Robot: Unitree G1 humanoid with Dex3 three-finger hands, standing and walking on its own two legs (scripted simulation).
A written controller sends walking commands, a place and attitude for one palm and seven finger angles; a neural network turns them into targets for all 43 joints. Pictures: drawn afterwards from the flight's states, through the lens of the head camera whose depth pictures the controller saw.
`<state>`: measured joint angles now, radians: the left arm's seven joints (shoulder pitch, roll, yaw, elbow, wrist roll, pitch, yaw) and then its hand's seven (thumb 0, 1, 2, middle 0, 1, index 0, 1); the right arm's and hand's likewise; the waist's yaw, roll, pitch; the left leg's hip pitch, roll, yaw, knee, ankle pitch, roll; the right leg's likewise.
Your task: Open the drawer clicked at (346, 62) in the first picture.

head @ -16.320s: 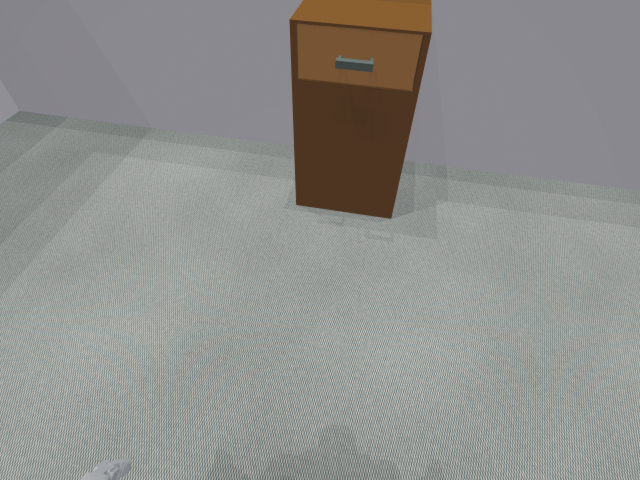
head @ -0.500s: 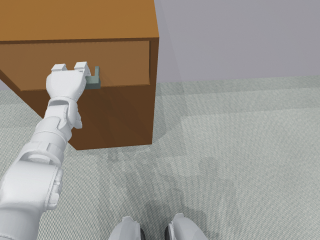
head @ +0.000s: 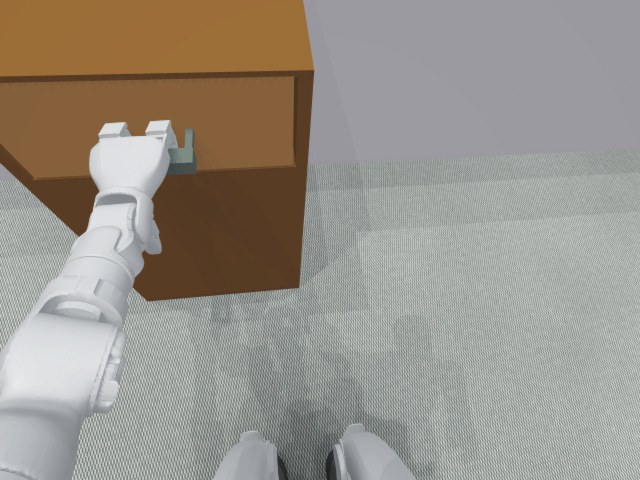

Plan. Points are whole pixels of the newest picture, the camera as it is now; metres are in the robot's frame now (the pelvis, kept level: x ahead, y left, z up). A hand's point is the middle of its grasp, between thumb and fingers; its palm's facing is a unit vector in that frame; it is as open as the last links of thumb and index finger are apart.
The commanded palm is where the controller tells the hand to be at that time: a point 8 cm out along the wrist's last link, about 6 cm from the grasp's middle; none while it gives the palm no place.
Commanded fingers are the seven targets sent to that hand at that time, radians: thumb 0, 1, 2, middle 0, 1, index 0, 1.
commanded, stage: lower the fingers behind the handle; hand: left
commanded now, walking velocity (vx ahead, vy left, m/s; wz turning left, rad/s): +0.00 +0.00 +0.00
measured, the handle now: (149, 150) +0.55 +0.19 +0.01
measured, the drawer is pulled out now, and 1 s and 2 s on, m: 0.00 0.00 0.02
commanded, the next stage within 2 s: close the thumb around the handle in 0.04 s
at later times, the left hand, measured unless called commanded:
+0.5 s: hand (147, 188) +0.50 +0.20 -0.01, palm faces -0.08 -0.04 -1.00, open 10.2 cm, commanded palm +0.49 +0.19 +0.03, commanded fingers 0.00 0.56 0.76 -0.38 -1.31 -0.38 -1.31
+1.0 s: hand (147, 186) +0.51 +0.20 -0.01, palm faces -0.07 -0.03 -1.00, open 5.8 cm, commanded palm +0.48 +0.18 +0.03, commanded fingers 0.00 0.90 0.90 -0.40 -1.35 -0.40 -1.35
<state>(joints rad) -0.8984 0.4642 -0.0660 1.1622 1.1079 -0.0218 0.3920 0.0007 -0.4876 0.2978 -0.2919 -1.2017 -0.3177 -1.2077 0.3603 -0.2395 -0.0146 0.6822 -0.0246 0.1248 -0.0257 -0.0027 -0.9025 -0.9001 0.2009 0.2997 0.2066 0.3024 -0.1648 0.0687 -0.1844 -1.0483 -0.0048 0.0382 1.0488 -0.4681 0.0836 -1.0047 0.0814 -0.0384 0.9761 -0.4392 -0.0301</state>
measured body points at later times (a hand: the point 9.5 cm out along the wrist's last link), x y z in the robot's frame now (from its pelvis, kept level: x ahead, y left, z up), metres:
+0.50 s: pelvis +0.00 +0.00 +0.00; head +0.14 +0.01 +0.43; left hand +0.50 +0.20 +0.04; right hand +0.00 -0.27 -0.12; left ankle +0.00 +0.06 -0.66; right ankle +0.00 -0.11 -0.66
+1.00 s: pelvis +0.00 +0.00 +0.00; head +0.14 +0.01 +0.43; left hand +0.51 +0.20 +0.04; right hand +0.00 -0.27 -0.12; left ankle +0.00 +0.06 -0.66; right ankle +0.00 -0.11 -0.66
